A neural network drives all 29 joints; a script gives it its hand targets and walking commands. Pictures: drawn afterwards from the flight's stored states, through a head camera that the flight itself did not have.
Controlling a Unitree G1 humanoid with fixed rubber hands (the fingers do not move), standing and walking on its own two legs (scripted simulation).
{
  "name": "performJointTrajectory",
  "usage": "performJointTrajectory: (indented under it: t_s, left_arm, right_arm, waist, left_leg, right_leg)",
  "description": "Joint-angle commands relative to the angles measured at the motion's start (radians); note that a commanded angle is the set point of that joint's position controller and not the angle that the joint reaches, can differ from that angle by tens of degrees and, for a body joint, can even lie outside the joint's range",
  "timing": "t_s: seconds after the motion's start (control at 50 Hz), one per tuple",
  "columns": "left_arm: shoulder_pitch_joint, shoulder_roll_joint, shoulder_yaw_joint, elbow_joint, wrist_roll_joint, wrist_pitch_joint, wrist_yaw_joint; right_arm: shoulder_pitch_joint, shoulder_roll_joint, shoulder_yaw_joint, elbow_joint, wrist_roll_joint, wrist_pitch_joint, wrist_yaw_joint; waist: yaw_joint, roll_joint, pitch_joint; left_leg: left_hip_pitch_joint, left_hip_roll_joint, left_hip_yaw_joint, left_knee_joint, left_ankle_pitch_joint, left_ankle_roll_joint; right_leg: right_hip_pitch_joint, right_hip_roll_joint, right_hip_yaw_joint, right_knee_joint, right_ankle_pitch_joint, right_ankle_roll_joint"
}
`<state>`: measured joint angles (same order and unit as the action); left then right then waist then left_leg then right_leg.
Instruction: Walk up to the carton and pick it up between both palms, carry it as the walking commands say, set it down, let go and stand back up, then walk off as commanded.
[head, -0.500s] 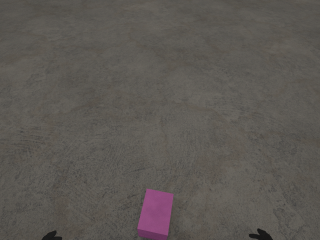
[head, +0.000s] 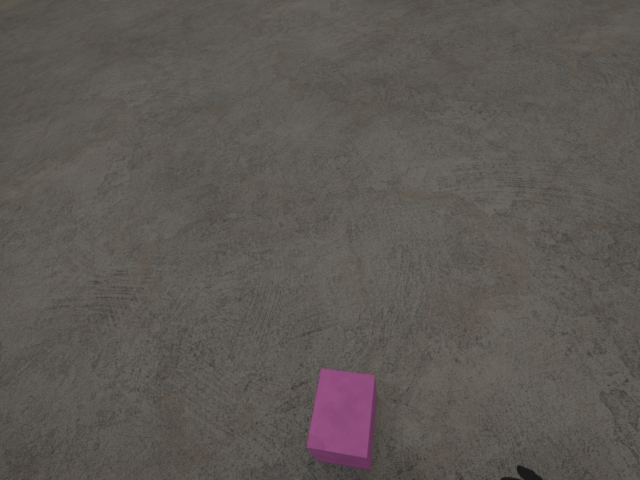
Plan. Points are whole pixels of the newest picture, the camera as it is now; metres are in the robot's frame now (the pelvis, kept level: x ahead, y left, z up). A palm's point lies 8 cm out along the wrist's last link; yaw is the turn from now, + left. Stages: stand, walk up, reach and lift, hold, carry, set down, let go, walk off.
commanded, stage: walk off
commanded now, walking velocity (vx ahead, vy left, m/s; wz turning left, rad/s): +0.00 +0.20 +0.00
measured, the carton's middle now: (345, 419) +0.39 +0.06 -0.68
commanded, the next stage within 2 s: none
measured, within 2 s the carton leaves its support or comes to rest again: neither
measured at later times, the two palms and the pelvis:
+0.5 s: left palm out of the picture +0.07 +0.35 -0.11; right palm out of the picture +0.10 -0.20 -0.13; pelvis -0.01 +0.07 -0.01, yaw -1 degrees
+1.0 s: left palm out of the picture +0.03 +0.37 -0.10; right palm out of the picture +0.09 -0.16 -0.13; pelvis -0.03 +0.09 +0.00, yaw +0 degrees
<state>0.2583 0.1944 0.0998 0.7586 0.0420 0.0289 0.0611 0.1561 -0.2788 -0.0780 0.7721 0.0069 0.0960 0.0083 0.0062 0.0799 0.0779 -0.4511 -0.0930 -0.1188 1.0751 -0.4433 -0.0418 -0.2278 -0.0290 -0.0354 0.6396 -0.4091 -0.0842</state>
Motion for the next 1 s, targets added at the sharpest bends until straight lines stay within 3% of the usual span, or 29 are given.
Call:
performJointTrajectory:
  t_s: [0.0, 0.12, 0.18, 0.2, 0.24, 0.26, 0.28, 0.3, 0.32, 0.34, 0.36, 0.38, 0.42, 0.44, 0.46, 0.5, 0.54, 0.56, 0.58, 0.6, 0.62, 0.64, 0.66, 0.68, 0.74, 0.78, 0.86, 0.94, 0.98]
  left_arm:
    - [0.154, 0.221, 0.035, 0.022, -0.023, -0.02, 0.003]
    - [0.081, 0.241, 0.044, 0.003, -0.02, -0.009, -0.002]
    - [0.044, 0.243, 0.049, -0.006, -0.017, -0.012, -0.007]
    - [0.02, 0.253, 0.049, -0.007, -0.021, -0.01, -0.009]
    - [-0.001, 0.262, 0.052, -0.018, -0.019, 0.002, -0.015]
    - [-0.033, 0.26, 0.045, -0.03, -0.025, 0.007, -0.016]
    - [-0.031, 0.23, 0.037, -0.037, -0.026, 0.011, -0.021]
    - [0.021, 0.158, 0.025, -0.056, -0.028, 0.008, -0.025]
    - [-0.024, 0.092, -0.004, -0.061, -0.031, 0.026, -0.01]
    - [-0.049, 0.124, -0.003, -0.068, -0.031, 0.036, -0.007]
    - [-0.038, 0.161, 0.01, -0.073, -0.039, 0.03, -0.011]
    - [-0.023, 0.168, 0.011, -0.06, -0.041, 0.024, -0.011]
    - [-0.015, 0.186, 0.012, -0.027, -0.039, 0.015, -0.011]
    - [-0.044, 0.187, 0.016, -0.029, -0.04, 0.018, -0.008]
    - [-0.067, 0.171, 0.008, -0.05, -0.043, 0.016, -0.009]
    - [-0.036, 0.147, 0.0, -0.039, -0.052, 0.009, -0.007]
    - [0.072, 0.134, -0.004, 0.001, -0.052, -0.003, -0.002]
    - [0.149, 0.185, 0.006, 0.026, -0.041, -0.01, 0.002]
    - [0.206, 0.275, 0.028, 0.04, -0.021, -0.018, 0.002]
    - [0.202, 0.32, 0.033, 0.027, -0.021, -0.018, 0.01]
    - [0.184, 0.313, 0.036, 0.031, -0.019, -0.015, 0.007]
    - [0.123, 0.268, 0.029, 0.014, -0.018, -0.016, -0.002]
    - [0.072, 0.254, 0.023, 0.005, -0.019, -0.018, -0.003]
    - [0.065, 0.242, 0.025, 0.0, -0.011, -0.019, -0.003]
    - [0.173, 0.227, 0.027, 0.037, -0.017, -0.019, -0.001]
    - [0.184, 0.223, 0.027, 0.041, -0.018, -0.014, -0.001]
    - [0.141, 0.262, 0.044, 0.028, -0.003, -0.011, -0.002]
    - [-0.005, 0.284, 0.048, -0.006, -0.005, -0.004, -0.012]
    - [-0.039, 0.28, 0.044, -0.02, -0.017, 0.008, -0.017]
  right_arm:
    - [0.024, -0.077, 0.005, -0.007, -0.041, 0.01, -0.011]
    - [-0.032, -0.065, 0.009, -0.05, -0.031, 0.004, -0.001]
    - [0.021, -0.044, 0.017, -0.044, -0.03, -0.011, 0.004]
    - [0.022, -0.031, 0.022, -0.04, -0.031, -0.012, 0.008]
    - [0.065, -0.026, 0.023, -0.018, -0.028, -0.019, 0.013]
    - [0.122, -0.022, 0.025, 0.001, -0.033, -0.027, 0.012]
    - [0.19, -0.082, 0.009, 0.02, -0.043, -0.041, 0.008]
    - [0.206, -0.183, -0.004, 0.029, -0.051, -0.048, 0.008]
    - [0.176, -0.155, 0.02, 0.024, -0.025, -0.054, 0.007]
    - [0.129, -0.138, 0.022, 0.011, -0.032, -0.055, 0.005]
    - [0.107, -0.161, 0.006, 0.016, -0.035, -0.051, -0.007]
    - [0.067, -0.157, 0.003, 0.007, -0.039, -0.047, -0.012]
    - [0.038, -0.085, 0.019, -0.008, -0.046, -0.035, -0.008]
    - [0.09, -0.075, 0.028, 0.005, -0.053, -0.032, -0.006]
    - [0.106, -0.099, 0.02, 0.01, -0.05, -0.029, -0.005]
    - [0.085, -0.082, 0.024, 0.01, -0.053, -0.031, -0.001]
    - [0.034, -0.105, 0.01, -0.002, -0.043, -0.029, 0.001]
    - [0.02, -0.065, 0.016, -0.018, -0.029, -0.035, -0.006]
    - [0.037, -0.041, 0.011, -0.034, -0.027, -0.037, -0.012]
    - [0.024, -0.043, 0.004, -0.042, -0.056, -0.032, -0.025]
    - [-0.016, -0.087, -0.006, -0.043, -0.049, -0.025, -0.016]
    - [0.007, -0.093, -0.009, -0.033, -0.04, -0.02, -0.004]
    - [0.033, -0.085, -0.012, -0.026, -0.037, -0.017, 0.001]
    - [0.06, -0.067, -0.015, -0.01, -0.039, -0.016, 0.004]
    - [0.031, -0.032, -0.001, -0.013, -0.042, -0.009, 0.005]
    - [0.001, -0.036, 0.002, -0.025, -0.04, -0.002, 0.003]
    - [-0.033, -0.027, 0.008, -0.045, -0.032, 0.0, 0.007]
    - [0.023, -0.013, 0.015, -0.041, -0.026, -0.009, 0.018]
    - [0.135, -0.014, 0.013, 0.009, -0.032, -0.022, 0.02]
  waist:
    - [0.051, -0.266, -0.097]
    - [0.042, -0.285, -0.07]
    - [0.017, -0.297, -0.073]
    - [0.014, -0.341, -0.071]
    - [0.012, -0.347, -0.104]
    - [-0.025, -0.322, -0.118]
    - [-0.067, -0.15, -0.151]
    - [-0.043, 0.222, -0.18]
    - [-0.037, 0.215, -0.159]
    - [-0.029, 0.118, -0.129]
    - [-0.008, 0.073, -0.096]
    - [0.004, 0.139, -0.061]
    - [-0.005, 0.146, -0.061]
    - [-0.032, 0.126, -0.067]
    - [-0.04, 0.163, -0.079]
    - [-0.01, 0.126, -0.091]
    - [0.04, 0.103, -0.144]
    - [0.064, -0.004, -0.161]
    - [0.066, -0.294, -0.144]
    - [0.056, -0.303, -0.103]
    - [0.074, -0.251, -0.064]
    - [0.051, -0.191, -0.029]
    - [0.021, -0.237, -0.027]
    - [0.012, -0.219, -0.065]
    - [0.054, -0.229, -0.136]
    - [0.07, -0.3, -0.112]
    - [0.06, -0.311, -0.083]
    - [0.004, -0.366, -0.088]
    - [-0.045, -0.291, -0.123]
  left_leg:
    - [-0.161, 0.058, 0.006, 0.057, 0.029, -0.058]
    - [-0.129, 0.092, 0.023, -0.035, -0.023, -0.059]
    - [-0.008, 0.131, 0.078, -0.237, -0.003, -0.04]
    - [0.028, 0.143, 0.094, -0.292, 0.017, -0.038]
    - [0.122, 0.117, 0.141, -0.445, 0.016, -0.022]
    - [0.254, 0.094, 0.175, -0.576, 0.109, -0.003]
    - [0.376, 0.134, 0.089, -0.703, 0.324, 0.032]
    - [0.444, 0.362, -0.27, -0.742, 0.749, 0.154]
    - [0.315, 0.391, -0.28, -0.712, 1.028, 0.238]
    - [0.192, 0.387, -0.226, -0.717, 0.895, 0.248]
    - [0.133, 0.368, -0.161, -0.721, 0.731, 0.28]
    - [0.151, 0.331, -0.167, -0.727, 0.607, 0.272]
    - [0.202, 0.238, -0.111, -0.703, 0.616, 0.229]
    - [0.238, 0.239, -0.121, -0.682, 0.672, 0.239]
    - [0.241, 0.233, -0.12, -0.676, 0.725, 0.238]
    - [0.196, 0.23, -0.142, -0.633, 0.731, 0.228]
    - [0.169, 0.202, -0.104, -0.551, 0.633, 0.17]
    - [0.076, 0.17, -0.071, -0.464, 0.474, 0.115]
    - [-0.123, 0.042, 0.009, -0.263, 0.039, 0.046]
    - [-0.159, 0.033, -0.007, -0.063, -0.157, 0.016]
    - [-0.154, 0.028, -0.036, 0.06, -0.135, 0.013]
    - [-0.158, 0.032, -0.039, 0.093, -0.089, 0.012]
    - [-0.15, 0.052, -0.013, 0.113, -0.056, 0.0]
    - [-0.143, 0.054, 0.006, 0.119, -0.055, -0.017]
    - [-0.151, 0.085, 0.056, 0.029, -0.04, -0.031]
    - [-0.153, 0.091, 0.08, -0.012, -0.05, -0.036]
    - [-0.084, 0.117, 0.111, -0.126, -0.068, -0.036]
    - [0.101, 0.143, 0.125, -0.365, -0.042, -0.009]
    - [0.298, 0.103, 0.179, -0.609, 0.138, 0.023]
  right_leg:
    - [0.258, -0.367, 0.247, -0.203, 1.027, -0.089]
    - [0.211, -0.392, 0.238, -0.232, 0.887, -0.14]
    - [0.155, -0.336, 0.191, -0.215, 0.808, -0.089]
    - [0.134, -0.331, 0.195, -0.198, 0.803, -0.087]
    - [0.123, -0.291, 0.175, -0.133, 0.769, -0.062]
    - [0.048, -0.269, 0.153, -0.084, 0.747, -0.036]
    - [-0.032, -0.211, 0.106, 0.061, 0.61, 0.018]
    - [-0.201, -0.005, -0.025, 0.361, 0.076, 0.094]
    - [-0.208, 0.06, 0.045, 0.493, -0.384, 0.093]
    - [-0.174, 0.027, 0.099, 0.549, -0.36, 0.094]
    - [-0.141, 0.024, 0.086, 0.529, -0.309, 0.082]
    - [-0.171, 0.015, 0.044, 0.478, -0.284, 0.094]
    - [-0.171, 0.023, -0.006, 0.402, -0.237, 0.1]
    - [-0.195, 0.026, -0.02, 0.37, -0.279, 0.096]
    - [-0.164, 0.021, -0.021, 0.299, -0.286, 0.098]
    - [-0.066, 0.001, -0.009, 0.111, -0.223, 0.078]
    - [0.094, -0.005, -0.033, -0.158, 0.023, 0.083]
    - [0.231, -0.07, 0.057, -0.272, 0.196, 0.071]
    - [0.335, -0.339, 0.378, -0.373, 0.43, 0.019]
    - [0.24, -0.489, 0.509, -0.339, 0.682, -0.068]
    - [0.147, -0.461, 0.468, -0.309, 0.827, -0.105]
    - [0.109, -0.422, 0.398, -0.3, 0.793, -0.104]
    - [0.1, -0.38, 0.317, -0.294, 0.799, -0.11]
    - [0.156, -0.347, 0.28, -0.248, 0.889, -0.096]
    - [0.287, -0.352, 0.253, -0.199, 1.051, -0.098]
    - [0.273, -0.349, 0.252, -0.191, 1.026, -0.094]
    - [0.17, -0.381, 0.25, -0.236, 0.837, -0.113]
    - [0.06, -0.328, 0.203, -0.222, 0.656, -0.065]
    - [-0.012, -0.271, 0.136, -0.116, 0.579, -0.011]
